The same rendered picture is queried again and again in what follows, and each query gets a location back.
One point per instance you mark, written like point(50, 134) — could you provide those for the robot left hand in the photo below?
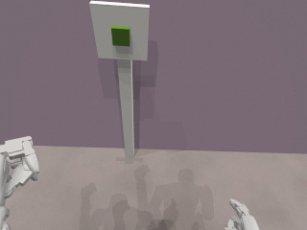
point(20, 155)

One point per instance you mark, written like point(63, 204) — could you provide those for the robot right hand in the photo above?
point(247, 221)

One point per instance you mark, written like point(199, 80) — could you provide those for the panel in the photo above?
point(104, 15)

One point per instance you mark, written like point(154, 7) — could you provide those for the left robot forearm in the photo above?
point(4, 213)

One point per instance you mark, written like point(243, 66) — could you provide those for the button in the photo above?
point(120, 36)

